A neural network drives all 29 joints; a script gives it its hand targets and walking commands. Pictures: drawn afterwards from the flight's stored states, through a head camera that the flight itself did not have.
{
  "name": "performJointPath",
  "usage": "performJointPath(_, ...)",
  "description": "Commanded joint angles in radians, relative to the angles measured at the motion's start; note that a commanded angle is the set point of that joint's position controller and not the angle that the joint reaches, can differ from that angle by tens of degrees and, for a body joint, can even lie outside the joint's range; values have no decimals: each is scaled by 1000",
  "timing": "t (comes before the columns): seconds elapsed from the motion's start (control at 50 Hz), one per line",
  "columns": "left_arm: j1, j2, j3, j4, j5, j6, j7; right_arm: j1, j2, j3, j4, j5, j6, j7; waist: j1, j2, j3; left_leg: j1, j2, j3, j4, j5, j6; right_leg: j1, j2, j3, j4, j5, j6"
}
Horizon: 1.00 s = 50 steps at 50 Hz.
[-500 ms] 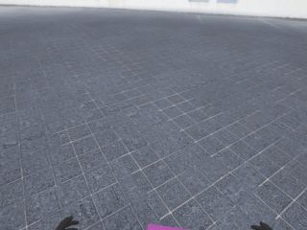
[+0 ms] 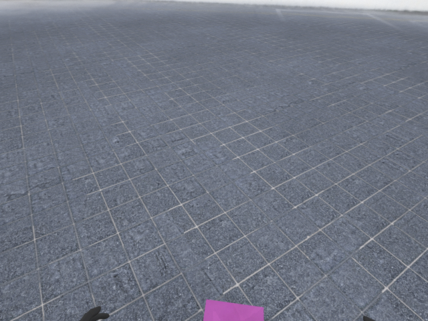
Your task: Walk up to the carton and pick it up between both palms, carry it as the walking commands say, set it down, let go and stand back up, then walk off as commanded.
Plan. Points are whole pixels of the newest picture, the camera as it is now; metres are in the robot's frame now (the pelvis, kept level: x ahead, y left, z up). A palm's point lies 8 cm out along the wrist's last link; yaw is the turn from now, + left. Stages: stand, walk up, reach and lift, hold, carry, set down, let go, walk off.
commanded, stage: stand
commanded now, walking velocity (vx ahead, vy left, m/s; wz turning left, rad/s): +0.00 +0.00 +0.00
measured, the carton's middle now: out of the picture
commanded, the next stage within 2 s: walk off in 0.30 s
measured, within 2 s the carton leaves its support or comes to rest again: neither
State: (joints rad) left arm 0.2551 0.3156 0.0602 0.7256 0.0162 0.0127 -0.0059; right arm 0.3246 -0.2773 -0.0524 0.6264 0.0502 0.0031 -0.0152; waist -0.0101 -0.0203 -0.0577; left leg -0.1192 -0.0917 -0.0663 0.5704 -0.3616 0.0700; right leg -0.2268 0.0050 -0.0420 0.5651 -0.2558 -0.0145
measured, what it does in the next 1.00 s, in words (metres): lifts its right foot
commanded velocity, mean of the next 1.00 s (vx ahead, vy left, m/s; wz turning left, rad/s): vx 0.00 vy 0.00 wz -0.32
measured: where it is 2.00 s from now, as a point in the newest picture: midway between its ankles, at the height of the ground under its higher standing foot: outside the picture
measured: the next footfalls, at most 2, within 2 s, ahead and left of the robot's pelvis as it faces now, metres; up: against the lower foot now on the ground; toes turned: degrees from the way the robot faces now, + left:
left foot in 1.52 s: +0.09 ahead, +0.11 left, +0.00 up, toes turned -23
right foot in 1.86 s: +0.00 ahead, -0.05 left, +0.00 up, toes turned -22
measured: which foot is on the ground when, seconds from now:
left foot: down 0.00-0.96, up 0.98-1.00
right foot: down 0.00-1.00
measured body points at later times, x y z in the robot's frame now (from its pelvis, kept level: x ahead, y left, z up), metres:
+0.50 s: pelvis -0.01 -0.01 +0.00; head -0.05 +0.00 +0.45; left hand +0.11 +0.28 -0.10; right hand +0.09 -0.29 -0.09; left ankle -0.03 +0.08 -0.73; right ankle +0.04 -0.11 -0.73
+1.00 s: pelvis -0.01 -0.02 -0.02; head +0.00 -0.05 +0.43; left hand +0.13 +0.22 -0.13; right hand +0.04 -0.31 -0.15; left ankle -0.03 +0.08 -0.72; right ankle -0.01 -0.09 -0.73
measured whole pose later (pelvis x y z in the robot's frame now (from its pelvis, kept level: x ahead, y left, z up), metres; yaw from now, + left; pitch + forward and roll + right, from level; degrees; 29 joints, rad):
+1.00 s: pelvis -0.01 -0.02 -0.02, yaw -10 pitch -4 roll +3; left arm 0.25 0.24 0.04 0.75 0.02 0.06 -0.03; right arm 0.31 -0.28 -0.05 0.67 0.05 0.06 -0.03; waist 0.01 0.00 0.10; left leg -0.23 -0.04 0.09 0.82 -0.46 0.03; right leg -0.30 0.03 -0.04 0.78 -0.41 -0.06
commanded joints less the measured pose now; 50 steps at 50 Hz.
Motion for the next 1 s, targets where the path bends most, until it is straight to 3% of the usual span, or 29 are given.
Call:
performJointPath(0.0, -60, 204, 53, 3, 5, -81, 16, -48, -238, -45, -3, -88, -65, -9, 28, 7, 92, -181, 158, -162, -156, 270, -4, 79, -121, 175, -135, 212, -56)
performJointPath(0.1, -75, 193, 44, 12, -4, -79, 8, -81, -238, -43, 2, -87, -69, -10, 15, 77, 70, -147, 171, -166, -203, 195, -2, 66, -117, 167, -152, 159, -48)
performJointPath(0.18, -85, 188, 42, 32, 10, -86, 11, -65, -252, -52, 19, -87, -65, -4, 12, 11, 154, -181, 162, -164, -176, 191, -1, 15, -125, 193, -164, 123, -54)
performJointPath(0.22, -81, 211, 48, 31, -5, -79, 8, -95, -239, -40, 26, -90, -65, -3, 27, 74, 145, -195, 150, -150, -195, 141, 0, 24, -129, 191, -182, 106, -50)
performJointPath(0.3, -70, 208, 54, 34, 6, -80, 5, -76, -246, -39, 36, -81, -62, -8, 31, 23, 96, -151, 157, -142, -196, 228, -7, 73, -111, 155, -167, 173, -38)
performJointPath(0.38, -87, 199, 46, 26, 6, -74, 9, -80, -256, -49, 42, -87, -64, -5, 24, 32, 124, -172, 158, -154, -181, 263, 1, 75, -113, 151, -131, 204, -51)
performJointPath(0.4, -76, 191, 46, 29, 0, -78, 12, -90, -265, -47, 32, -83, -64, -6, 23, 86, 50, -141, 168, -153, -185, 234, 2, 111, -129, 176, -143, 201, -51)
performJointPath(0.44, -83, 215, 44, 34, -3, -75, 11, -83, -252, -40, 43, -83, -60, -8, 35, 10, 133, -158, 164, -159, -198, 226, 1, 76, -130, 181, -163, 193, -44)
performJointPath(0.46, -92, 203, 45, 39, -7, -72, 13, -90, -254, -41, 45, -85, -59, -8, 21, 50, 96, -143, 165, -160, -188, 221, 2, 80, -120, 177, -170, 170, -50)
performJointPath(0.52, 5, 41, -8, 60, -12, -20, 0, -45, -94, 3, 35, -67, -1, 0, 34, -42, 145, -132, 129, -89, -161, 48, -6, -54, -100, 210, -222, 128, -46)
performJointPath(0.56, 16, 127, 22, 30, -5, 9, -9, -38, -131, -3, 32, -75, 18, -3, 40, 35, 230, -135, 131, -71, -130, -27, -22, -177, -138, 286, -240, 113, -53)
performJointPath(0.6, -14, 140, 31, -5, -3, 20, -8, -16, -148, -14, 18, -74, 21, -18, 41, 34, 153, -105, 149, -71, -115, -79, -21, -188, -137, 290, -223, 74, -45)
performJointPath(0.62, 11, 136, 25, -1, 2, 16, -5, -28, -171, -28, 5, -85, 27, -21, 34, -54, 128, -66, 155, -73, -113, -128, -13, -223, -120, 281, -225, -2, -26)
performJointPath(0.64, -28, 118, 18, -11, -4, 14, -6, -6, -147, -21, -1, -84, 22, -16, 14, 1, 154, -79, 171, -83, -129, -137, -10, -254, -122, 280, -203, 12, -26)
performJointPath(0.68, 17, 104, 18, -18, -4, 17, -3, -37, -187, -41, -3, -88, 30, -33, 39, 58, 159, -56, 210, -110, -171, -92, 5, -288, -86, 239, -121, 64, -33)
performJointPath(0.7, -1, 106, 23, -18, -5, 22, -7, -11, -188, -38, -17, -92, 29, -39, 18, 57, 177, -61, 278, -159, -205, -30, 32, -279, -42, 177, -24, 101, -14)
performJointPath(0.72, -2, 59, 13, -39, -10, 21, -8, -18, -224, -45, -11, -89, 31, -42, 35, 153, 138, -57, 327, -179, -253, 29, 55, -253, -2, 80, 66, 44, 7)
performJointPath(0.74, -1, 86, 27, -25, -2, 23, -5, -29, -194, -45, -12, -84, 21, -33, 24, 154, 131, -42, 423, -226, -258, 175, 108, -271, 4, 58, 209, -168, 17)
performJointPath(0.76, -31, 106, 35, -37, 0, 22, -4, -32, -189, -49, -43, -87, 14, -28, -6, 125, 135, -81, 459, -221, -238, 346, 148, -249, -8, 48, 358, -251, 20)
performJointPath(0.78, -25, 96, 42, -30, 12, 18, -11, -71, -194, -54, -35, -95, 15, -25, 16, 160, 116, -49, 460, -196, -214, 465, 173, -274, -21, 61, 440, -284, 25)
performJointPath(0.82, -86, 54, 28, -71, 6, 29, -16, -53, -165, -49, -33, -103, 15, -34, 3, 144, 131, 75, 443, -129, -126, 737, 158, -373, -51, 68, 431, -328, 29)
performJointPath(0.84, -93, 46, 24, -70, 1, 30, -14, -31, -153, -45, -34, -96, 17, -32, -19, 142, 109, 92, 462, -139, -131, 704, 158, -377, -68, 74, 404, -323, 36)
performJointPath(0.86, -51, 59, 25, -61, -3, 28, -17, -69, -170, -54, -33, -110, 21, -36, 9, 126, 80, 122, 444, -126, -111, 690, 135, -333, -61, 66, 343, -329, 36)
performJointPath(0.88, -84, 82, 30, -63, -10, 29, -20, -27, -166, -53, -24, -99, 22, -31, -38, 143, 64, 173, 462, -136, -76, 702, 134, -323, -53, 43, 273, -365, 20)
performJointPath(0.9, -35, 85, 31, -63, -15, 14, -30, -45, -175, -59, -32, -90, 26, -30, -6, 184, 50, 108, 425, -90, -23, 703, 100, -223, -62, 58, 169, -268, 10)
performJointPath(0.92, 7, 96, 42, -45, -10, 12, -23, -68, -148, -52, -27, -83, 24, -32, 48, 134, 12, 41, 362, -4, 117, 646, 52, -57, -66, 74, -27, -191, -8)
performJointPath(0.94, 69, 150, 59, -40, -1, -1, -17, -33, -145, -47, -31, -81, 26, -35, 57, -45, -41, -56, 279, 63, 319, 538, -10, 53, -109, 234, -177, 93, -43)
performJointPath(0.96, 97, 222, 70, -35, 5, -10, -2, -12, -97, -36, -54, -82, 18, -25, 42, -272, -110, -305, 125, 139, 551, 29, -88, 243, -358, 578, -147, 735, -132)
performJointPath(0.98, 165, 270, 83, -8, -22, 9, -7, -119, -73, -20, -110, -92, 29, -30, 72, -276, -20, -423, 19, 61, 638, -337, -107, 91, -383, 768, -223, 905, -232)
